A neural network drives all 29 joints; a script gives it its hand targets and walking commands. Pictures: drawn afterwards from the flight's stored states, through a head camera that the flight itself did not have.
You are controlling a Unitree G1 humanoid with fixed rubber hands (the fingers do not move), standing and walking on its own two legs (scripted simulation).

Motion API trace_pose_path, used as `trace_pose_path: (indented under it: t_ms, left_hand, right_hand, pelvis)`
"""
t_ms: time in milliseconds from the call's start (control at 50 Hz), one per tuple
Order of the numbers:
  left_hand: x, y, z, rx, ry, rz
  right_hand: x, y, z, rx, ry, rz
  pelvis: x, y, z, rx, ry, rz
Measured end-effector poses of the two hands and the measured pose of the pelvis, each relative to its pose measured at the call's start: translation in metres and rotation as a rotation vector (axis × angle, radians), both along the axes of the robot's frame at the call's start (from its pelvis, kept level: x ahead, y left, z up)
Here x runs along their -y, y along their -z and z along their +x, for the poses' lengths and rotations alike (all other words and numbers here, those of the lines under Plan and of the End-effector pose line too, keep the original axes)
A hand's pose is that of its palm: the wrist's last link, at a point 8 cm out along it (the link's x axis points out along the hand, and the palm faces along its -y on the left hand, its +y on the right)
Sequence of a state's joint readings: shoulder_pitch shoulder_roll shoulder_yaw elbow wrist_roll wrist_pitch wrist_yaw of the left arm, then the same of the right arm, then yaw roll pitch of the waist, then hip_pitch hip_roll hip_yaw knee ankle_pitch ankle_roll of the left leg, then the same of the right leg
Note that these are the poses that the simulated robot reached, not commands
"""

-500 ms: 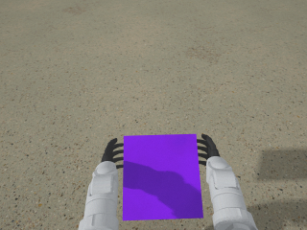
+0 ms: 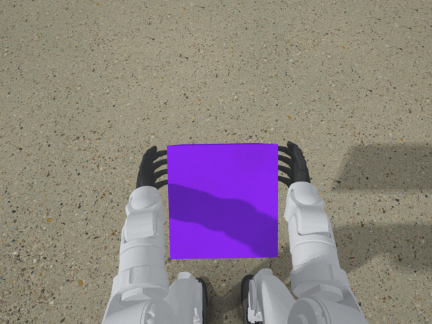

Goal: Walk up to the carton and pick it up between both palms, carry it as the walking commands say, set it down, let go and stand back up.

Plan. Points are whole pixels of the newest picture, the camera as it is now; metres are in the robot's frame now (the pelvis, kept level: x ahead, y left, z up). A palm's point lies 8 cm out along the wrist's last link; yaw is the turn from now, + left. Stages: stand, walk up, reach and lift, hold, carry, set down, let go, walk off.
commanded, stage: set down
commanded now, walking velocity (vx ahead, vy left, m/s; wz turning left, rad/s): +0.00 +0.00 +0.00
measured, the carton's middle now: (221, 189) +0.40 +0.01 -0.15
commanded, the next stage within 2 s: none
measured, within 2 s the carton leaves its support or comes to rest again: neither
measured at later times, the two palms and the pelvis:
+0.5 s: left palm (159, 187) +0.40 +0.15 -0.13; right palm (284, 185) +0.40 -0.13 -0.13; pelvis +0.00 +0.00 -0.08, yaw +0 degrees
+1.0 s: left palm (164, 188) +0.43 +0.15 -0.22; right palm (272, 187) +0.42 -0.13 -0.22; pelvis -0.01 +0.00 -0.16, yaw +3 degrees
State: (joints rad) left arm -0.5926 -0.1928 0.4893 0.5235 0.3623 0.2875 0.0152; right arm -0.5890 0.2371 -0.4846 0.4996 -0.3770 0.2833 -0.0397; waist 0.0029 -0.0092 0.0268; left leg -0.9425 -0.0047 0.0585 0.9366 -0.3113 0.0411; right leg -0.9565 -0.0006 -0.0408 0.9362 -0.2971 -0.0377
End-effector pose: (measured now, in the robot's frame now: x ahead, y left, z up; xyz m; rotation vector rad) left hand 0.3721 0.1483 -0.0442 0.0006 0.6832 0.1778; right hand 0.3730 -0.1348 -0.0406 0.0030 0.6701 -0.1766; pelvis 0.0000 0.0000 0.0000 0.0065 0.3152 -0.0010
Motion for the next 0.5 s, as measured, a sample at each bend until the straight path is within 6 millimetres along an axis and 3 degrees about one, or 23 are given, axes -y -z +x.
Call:
trace_pose_path:
  t_ms: [500]
  left_hand:
    - [0.000, 0.091, 0.030, 0.001, -0.005, -0.011]
  right_hand:
    - [-0.001, 0.090, 0.026, 0.007, 0.038, 0.015]
  pelvis:
    - [-0.001, 0.077, 0.001, -0.297, -0.003, -0.006]
